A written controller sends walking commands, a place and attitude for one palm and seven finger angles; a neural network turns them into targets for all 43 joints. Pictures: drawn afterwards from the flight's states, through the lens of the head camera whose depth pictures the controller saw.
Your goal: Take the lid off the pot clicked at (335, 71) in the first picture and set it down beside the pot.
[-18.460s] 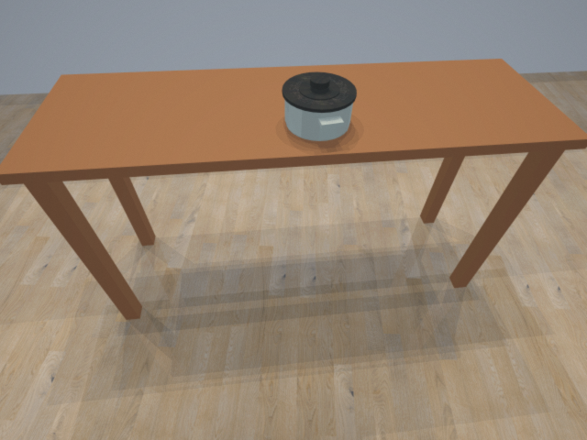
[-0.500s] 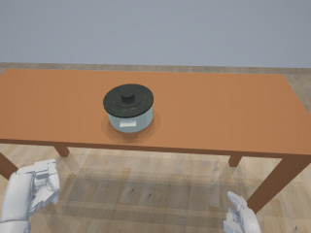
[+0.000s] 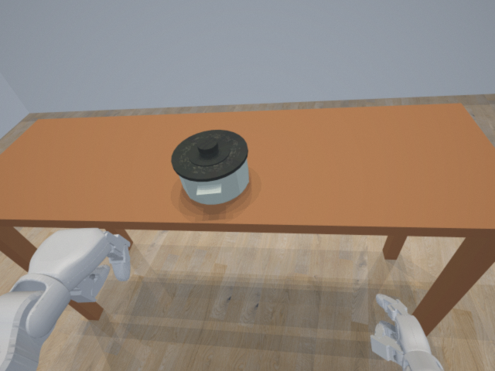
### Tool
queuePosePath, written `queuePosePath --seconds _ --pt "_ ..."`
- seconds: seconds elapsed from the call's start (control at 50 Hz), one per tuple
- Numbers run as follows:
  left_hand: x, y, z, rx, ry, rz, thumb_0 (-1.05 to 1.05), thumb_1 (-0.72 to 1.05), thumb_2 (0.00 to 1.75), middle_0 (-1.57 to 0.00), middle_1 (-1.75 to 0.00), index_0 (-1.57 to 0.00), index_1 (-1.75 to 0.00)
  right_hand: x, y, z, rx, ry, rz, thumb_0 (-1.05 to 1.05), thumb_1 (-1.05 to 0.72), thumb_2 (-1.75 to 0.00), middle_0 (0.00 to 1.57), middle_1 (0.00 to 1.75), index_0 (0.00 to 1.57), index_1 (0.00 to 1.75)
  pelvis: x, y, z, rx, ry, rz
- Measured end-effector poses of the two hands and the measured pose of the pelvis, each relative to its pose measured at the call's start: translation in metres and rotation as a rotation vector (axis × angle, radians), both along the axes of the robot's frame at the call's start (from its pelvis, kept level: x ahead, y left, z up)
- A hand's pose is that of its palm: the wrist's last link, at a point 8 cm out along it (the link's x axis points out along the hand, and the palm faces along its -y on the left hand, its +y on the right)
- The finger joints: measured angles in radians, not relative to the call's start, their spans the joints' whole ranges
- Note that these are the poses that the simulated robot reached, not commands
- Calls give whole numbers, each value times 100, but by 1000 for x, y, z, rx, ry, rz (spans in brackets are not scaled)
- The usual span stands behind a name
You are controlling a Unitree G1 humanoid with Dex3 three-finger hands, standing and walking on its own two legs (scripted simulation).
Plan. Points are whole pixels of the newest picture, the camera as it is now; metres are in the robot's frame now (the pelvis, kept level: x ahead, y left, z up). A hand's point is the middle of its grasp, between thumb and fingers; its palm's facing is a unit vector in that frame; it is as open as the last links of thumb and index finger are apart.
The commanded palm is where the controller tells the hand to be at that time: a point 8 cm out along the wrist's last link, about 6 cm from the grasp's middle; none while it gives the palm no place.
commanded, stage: reach forward and open the fingers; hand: left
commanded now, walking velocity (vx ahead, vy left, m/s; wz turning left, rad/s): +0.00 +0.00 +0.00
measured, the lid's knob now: (207, 145) +0.55 +0.16 +0.08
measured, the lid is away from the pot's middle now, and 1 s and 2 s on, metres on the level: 0.00 0.00 0.00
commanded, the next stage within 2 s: move the open hand above the knob in 0.60 s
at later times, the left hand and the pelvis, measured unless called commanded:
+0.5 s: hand (96, 239) +0.26 +0.26 +0.13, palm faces -0.14 -0.06 -0.99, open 9.9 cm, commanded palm +0.25 +0.26 +0.20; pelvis -0.02 +0.03 +0.00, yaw +0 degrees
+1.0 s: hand (114, 193) +0.34 +0.25 +0.15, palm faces -0.13 -0.06 -0.99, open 10.3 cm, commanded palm +0.31 +0.24 +0.21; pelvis -0.01 +0.02 +0.00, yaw +0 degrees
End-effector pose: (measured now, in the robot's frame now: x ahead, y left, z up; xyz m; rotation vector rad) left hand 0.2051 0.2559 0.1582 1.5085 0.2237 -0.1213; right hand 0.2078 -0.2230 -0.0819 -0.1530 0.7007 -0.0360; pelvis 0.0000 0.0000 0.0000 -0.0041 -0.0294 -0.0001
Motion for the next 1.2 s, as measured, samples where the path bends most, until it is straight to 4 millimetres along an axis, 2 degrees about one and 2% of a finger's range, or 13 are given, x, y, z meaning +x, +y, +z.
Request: queuePosePath --seconds 0.14,0.26,0.4,0.48,0.54,0.6,0.7,0.82,0.88,0.96,1.02,1.12,1.2 --pt "14 14 12 6 -25 2 0 16 125 -103 -67 -103 -67 -10 0 2 8 14 7 1 -91 -90 20 30 20 30 -8 2 2 -7 -7 -1" --pt "18 1 11 -6 -28 -78 0 -1 131 -95 -46 -95 -45 -22 4 -4 -2 46 10 1 -91 -90 20 30 20 30 -12 9 3 -10 -6 -2" --pt "38 19 28 14 -100 -34 0 -20 137 -88 -23 -88 -23 -33 17 -9 22 79 8 1 -91 -90 20 30 20 30 -17 17 3 -11 -11 0" --pt "43 10 26 -18 -94 -49 0 -26 140 -85 -15 -85 -15 -33 25 -9 46 68 16 1 -91 -90 20 30 20 30 -17 24 3 -10 -7 -4" --pt "48 4 25 27 -73 -95 0 -28 141 -84 -12 -84 -12 -32 30 -9 43 67 22 1 -91 -90 20 30 20 30 -17 27 3 -8 -7 -6" --pt "58 12 35 65 -93 -91 0 -30 143 -84 -10 -84 -10 -31 34 -8 38 66 28 1 -91 -90 20 30 20 30 -18 27 2 -7 -8 -3" --pt "67 24 46 -1 -130 -10 0 -32 144 -83 -9 -84 -9 -28 37 -5 52 56 36 1 -91 -90 20 30 20 30 -17 29 2 -7 -1 -1" --pt "80 4 27 -4 -51 -57 0 -33 146 -84 -9 -84 -8 -23 35 -4 28 58 43 1 -91 -90 20 30 20 30 -17 29 2 -5 0 6" --pt "92 -3 34 36 -65 -92 0 -33 146 -84 -9 -84 -8 -21 33 -4 12 57 42 1 -91 -90 20 30 20 30 -16 28 2 -5 3 8" --pt "109 0 49 26 -102 -39 0 -33 146 -84 -9 -84 -8 -22 29 -6 24 75 37 1 -91 -90 20 30 20 30 -13 25 2 -4 13 9" --pt "119 -5 44 -7 -75 -3 0 -33 147 -84 -8 -84 -8 -24 25 -8 43 89 29 1 -91 -90 20 30 20 30 -10 24 1 -1 21 7" --pt "130 -36 28 10 -9 -95 0 -33 147 -84 -8 -84 -8 -27 18 -12 39 107 13 1 -91 -90 20 30 20 30 -7 21 1 3 23 3" --pt "148 -40 39 52 -32 -100 0 -33 147 -84 -9 -84 -8 -31 11 -17 29 131 -3 1 -91 -90 20 30 20 30 -4 16 1 6 28 1"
